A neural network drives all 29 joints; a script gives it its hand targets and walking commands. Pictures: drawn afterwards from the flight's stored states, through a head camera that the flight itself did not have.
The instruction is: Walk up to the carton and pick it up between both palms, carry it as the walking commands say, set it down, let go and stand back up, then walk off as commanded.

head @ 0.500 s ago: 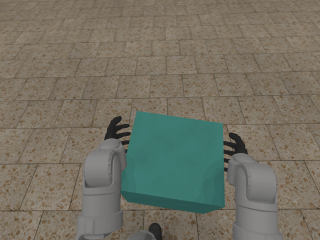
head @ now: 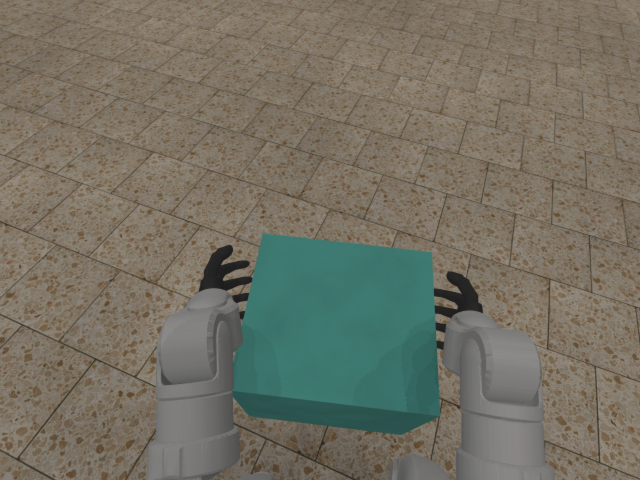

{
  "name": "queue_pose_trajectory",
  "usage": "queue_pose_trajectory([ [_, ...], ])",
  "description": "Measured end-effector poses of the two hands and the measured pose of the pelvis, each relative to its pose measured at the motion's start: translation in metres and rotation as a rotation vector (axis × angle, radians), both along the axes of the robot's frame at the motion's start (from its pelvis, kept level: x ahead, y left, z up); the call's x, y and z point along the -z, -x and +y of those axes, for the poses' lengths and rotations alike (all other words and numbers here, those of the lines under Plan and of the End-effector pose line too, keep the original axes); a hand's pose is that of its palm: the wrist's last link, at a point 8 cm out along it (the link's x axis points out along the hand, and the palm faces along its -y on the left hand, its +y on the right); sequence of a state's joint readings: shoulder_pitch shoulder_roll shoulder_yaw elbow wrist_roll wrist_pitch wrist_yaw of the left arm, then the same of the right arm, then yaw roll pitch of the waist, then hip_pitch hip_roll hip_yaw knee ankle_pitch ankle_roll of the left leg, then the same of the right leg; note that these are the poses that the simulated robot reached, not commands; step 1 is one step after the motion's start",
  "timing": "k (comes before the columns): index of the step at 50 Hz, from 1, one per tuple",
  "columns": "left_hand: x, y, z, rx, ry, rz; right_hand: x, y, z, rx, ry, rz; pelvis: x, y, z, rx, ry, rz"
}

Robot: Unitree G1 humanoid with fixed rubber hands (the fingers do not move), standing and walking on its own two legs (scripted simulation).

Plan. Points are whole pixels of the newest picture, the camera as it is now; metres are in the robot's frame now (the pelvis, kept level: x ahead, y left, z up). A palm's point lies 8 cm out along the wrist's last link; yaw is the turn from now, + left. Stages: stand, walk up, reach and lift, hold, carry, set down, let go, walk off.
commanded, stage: carry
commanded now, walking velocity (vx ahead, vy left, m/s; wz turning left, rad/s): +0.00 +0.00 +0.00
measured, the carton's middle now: (335, 339) +0.31 +0.01 -0.03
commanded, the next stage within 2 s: none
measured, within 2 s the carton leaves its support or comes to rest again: neither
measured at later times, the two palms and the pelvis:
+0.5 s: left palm (162, 385) +0.19 +0.17 +0.11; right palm (474, 417) +0.19 -0.12 +0.08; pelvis -0.10 +0.01 +0.01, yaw +3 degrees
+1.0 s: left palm (128, 445) +0.15 +0.18 +0.11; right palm (470, 464) +0.15 -0.10 +0.09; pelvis -0.14 +0.02 +0.01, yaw +4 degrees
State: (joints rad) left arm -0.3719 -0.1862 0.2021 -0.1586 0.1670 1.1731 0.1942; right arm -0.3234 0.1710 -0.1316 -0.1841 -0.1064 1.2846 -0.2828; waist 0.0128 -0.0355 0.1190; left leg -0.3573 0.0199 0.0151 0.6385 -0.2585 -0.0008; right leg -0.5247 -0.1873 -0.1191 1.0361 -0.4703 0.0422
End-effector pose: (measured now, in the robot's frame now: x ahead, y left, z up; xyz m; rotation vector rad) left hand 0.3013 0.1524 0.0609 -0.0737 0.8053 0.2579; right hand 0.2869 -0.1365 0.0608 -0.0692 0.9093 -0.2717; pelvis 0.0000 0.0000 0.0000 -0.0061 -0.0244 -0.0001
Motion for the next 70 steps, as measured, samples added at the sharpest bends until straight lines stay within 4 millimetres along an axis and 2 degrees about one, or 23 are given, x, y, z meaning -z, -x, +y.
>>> queue_pose_trajectory([
  [4, -0.004, 0.024, 0.014, -0.015, 0.011, -0.009, -0.005, 0.02, 0.014, -0.013, 0.009, -0.009, -0.002, 0.023, 0.01, -0.004, 0.006, 0.007],
  [8, -0.015, 0.039, 0.018, -0.022, -0.007, -0.041, -0.009, 0.038, 0.019, -0.016, 0.0, -0.04, -0.002, 0.044, 0.014, -0.006, 0.005, 0.03],
  [14, -0.031, 0.068, 0.008, -0.022, -0.051, -0.074, -0.011, 0.066, 0.01, -0.014, -0.045, -0.073, -0.001, 0.072, 0.007, -0.007, -0.008, 0.039],
  [18, -0.038, 0.087, 0.001, -0.015, -0.053, -0.05, -0.015, 0.086, 0.002, -0.015, -0.06, -0.05, -0.01, 0.085, 0.003, -0.013, -0.04, 0.03],
  [23, -0.05, 0.1, 0.009, -0.041, -0.073, -0.064, -0.02, 0.095, 0.011, -0.033, -0.069, -0.063, -0.015, 0.099, 0.007, -0.04, -0.049, 0.043],
  [31, -0.039, 0.13, 0.042, -0.076, -0.032, -0.062, -0.024, 0.112, 0.042, -0.071, -0.033, -0.062, -0.011, 0.121, 0.025, -0.074, -0.013, 0.04],
  [38, -0.041, 0.148, 0.045, -0.081, -0.03, -0.073, -0.026, 0.127, 0.045, -0.081, -0.037, -0.074, -0.01, 0.135, 0.025, -0.082, -0.024, 0.029],
  [43, -0.045, 0.155, 0.038, -0.076, -0.034, -0.086, -0.028, 0.136, 0.038, -0.077, -0.043, -0.085, -0.01, 0.141, 0.02, -0.078, -0.023, 0.019],
  [50, -0.045, 0.155, 0.032, -0.068, -0.039, -0.08, -0.027, 0.138, 0.032, -0.073, -0.042, -0.08, -0.01, 0.141, 0.015, -0.074, -0.023, 0.02],
  [61, -0.033, 0.144, 0.032, -0.053, -0.065, -0.057, -0.012, 0.127, 0.032, -0.079, -0.045, -0.058, -0.011, 0.133, 0.016, -0.074, -0.022, 0.031],
  [70, -0.03, 0.137, 0.033, -0.037, -0.066, -0.075, -0.011, 0.12, 0.032, -0.083, -0.045, -0.079, -0.011, 0.129, 0.016, -0.073, -0.022, 0.037],
])
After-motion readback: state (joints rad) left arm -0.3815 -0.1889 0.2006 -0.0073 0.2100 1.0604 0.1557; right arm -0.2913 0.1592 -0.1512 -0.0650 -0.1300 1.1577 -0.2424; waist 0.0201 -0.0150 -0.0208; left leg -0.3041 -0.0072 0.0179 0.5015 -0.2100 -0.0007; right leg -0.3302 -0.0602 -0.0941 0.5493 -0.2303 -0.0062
